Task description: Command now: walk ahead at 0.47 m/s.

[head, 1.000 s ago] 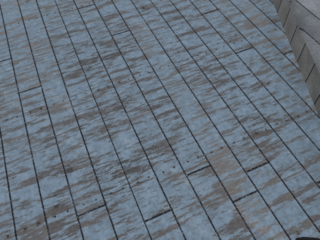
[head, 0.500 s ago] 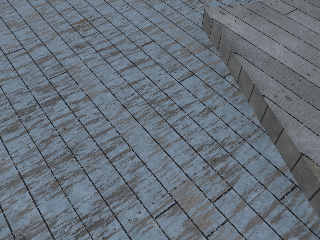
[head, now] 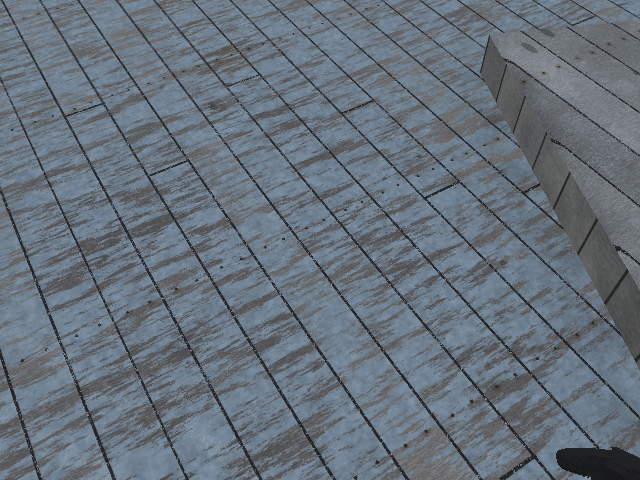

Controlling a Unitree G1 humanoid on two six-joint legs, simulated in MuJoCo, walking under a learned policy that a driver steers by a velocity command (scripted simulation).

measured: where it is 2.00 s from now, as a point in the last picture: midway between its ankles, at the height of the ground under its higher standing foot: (263, 240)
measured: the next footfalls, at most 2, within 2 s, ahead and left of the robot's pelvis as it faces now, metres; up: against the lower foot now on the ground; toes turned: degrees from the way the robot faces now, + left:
right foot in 0.50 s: +0.44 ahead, -0.13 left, +0.00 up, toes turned -1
left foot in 1.04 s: +0.69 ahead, +0.16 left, +0.00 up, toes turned +20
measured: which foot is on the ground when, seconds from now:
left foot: down 0.00-0.50, up 0.52-1.00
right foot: up 0.00-0.48, down 0.50-1.00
